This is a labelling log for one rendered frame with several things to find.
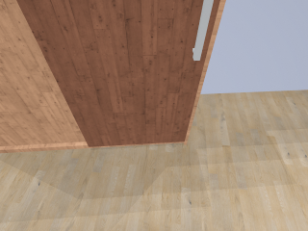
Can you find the wardrobe door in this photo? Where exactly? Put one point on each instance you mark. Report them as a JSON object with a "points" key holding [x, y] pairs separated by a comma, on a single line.
{"points": [[124, 67], [33, 109]]}

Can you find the handle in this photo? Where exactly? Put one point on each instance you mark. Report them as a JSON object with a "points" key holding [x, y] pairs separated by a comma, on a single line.
{"points": [[202, 29]]}

